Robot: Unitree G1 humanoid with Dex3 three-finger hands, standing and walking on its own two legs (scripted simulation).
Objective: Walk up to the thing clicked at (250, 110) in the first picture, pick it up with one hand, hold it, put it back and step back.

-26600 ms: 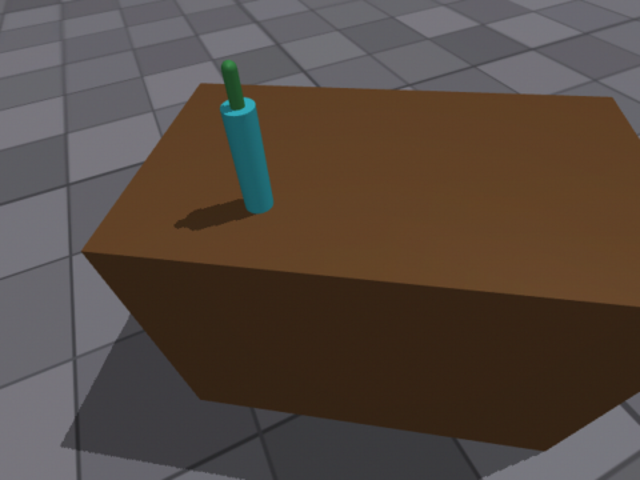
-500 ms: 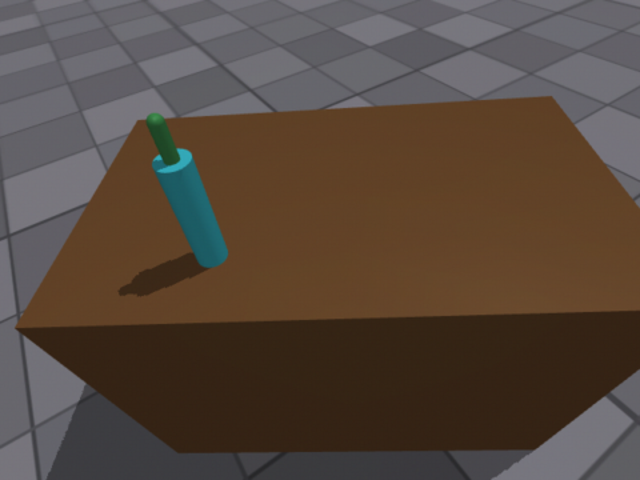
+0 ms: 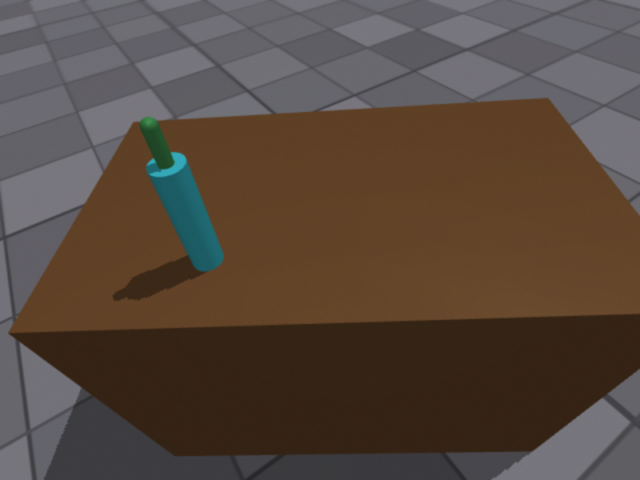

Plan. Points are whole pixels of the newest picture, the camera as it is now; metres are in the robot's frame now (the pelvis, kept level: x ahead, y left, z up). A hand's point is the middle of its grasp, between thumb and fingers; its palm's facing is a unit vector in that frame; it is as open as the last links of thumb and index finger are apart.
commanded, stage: home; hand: left
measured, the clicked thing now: (182, 201) +0.48 +0.22 +0.10
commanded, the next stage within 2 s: stand in 0.04 s
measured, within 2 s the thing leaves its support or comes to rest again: neither
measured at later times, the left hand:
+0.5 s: hand out of the picture +0.07 +0.26 -0.15, palm faces -0.02 -0.93 -0.36, open 11.7 cm
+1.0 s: hand out of the picture +0.08 +0.25 -0.15, palm faces -0.02 -0.93 -0.36, open 7.4 cm
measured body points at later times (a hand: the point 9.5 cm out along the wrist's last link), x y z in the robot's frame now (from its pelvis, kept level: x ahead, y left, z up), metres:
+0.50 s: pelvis +0.00 +0.00 +0.00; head +0.01 -0.01 +0.45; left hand +0.07 +0.30 -0.13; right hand +0.06 -0.30 -0.14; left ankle -0.01 +0.14 -0.75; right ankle +0.00 -0.11 -0.75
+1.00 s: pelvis +0.00 +0.00 +0.00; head +0.01 -0.01 +0.45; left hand +0.08 +0.30 -0.13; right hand +0.07 -0.30 -0.14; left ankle -0.01 +0.14 -0.75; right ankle +0.00 -0.11 -0.75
